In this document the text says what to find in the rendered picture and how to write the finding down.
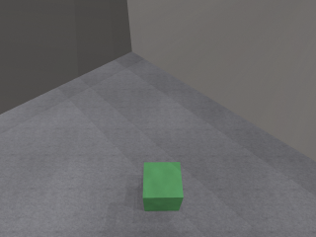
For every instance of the carton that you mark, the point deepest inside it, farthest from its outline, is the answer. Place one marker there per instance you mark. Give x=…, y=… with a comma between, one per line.
x=162, y=186

